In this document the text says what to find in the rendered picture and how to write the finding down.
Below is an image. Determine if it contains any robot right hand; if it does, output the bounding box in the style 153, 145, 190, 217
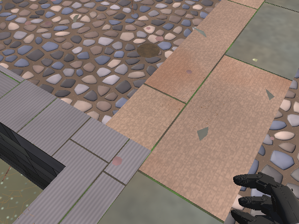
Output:
231, 172, 299, 224

